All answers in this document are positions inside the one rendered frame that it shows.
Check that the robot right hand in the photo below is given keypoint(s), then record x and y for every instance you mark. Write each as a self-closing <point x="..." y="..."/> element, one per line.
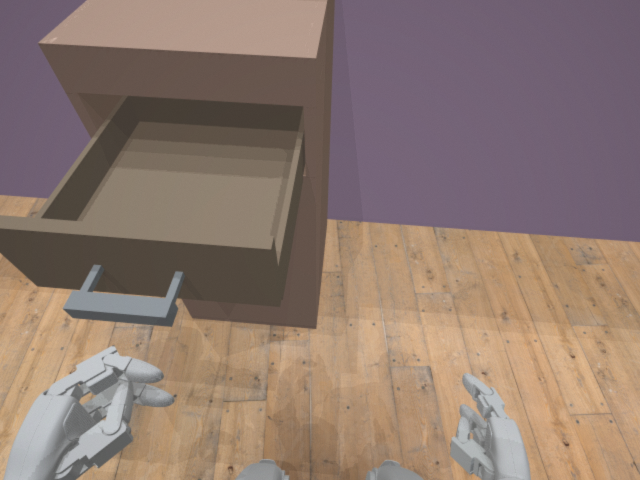
<point x="497" y="449"/>

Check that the robot left hand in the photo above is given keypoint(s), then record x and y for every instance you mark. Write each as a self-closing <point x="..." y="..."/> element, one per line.
<point x="56" y="421"/>

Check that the cabinet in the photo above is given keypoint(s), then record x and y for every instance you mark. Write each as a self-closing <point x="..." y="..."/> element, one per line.
<point x="276" y="52"/>

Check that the handle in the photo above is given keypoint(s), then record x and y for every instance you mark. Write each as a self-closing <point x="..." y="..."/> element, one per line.
<point x="86" y="304"/>

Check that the drawer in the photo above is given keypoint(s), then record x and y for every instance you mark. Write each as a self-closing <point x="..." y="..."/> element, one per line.
<point x="207" y="188"/>

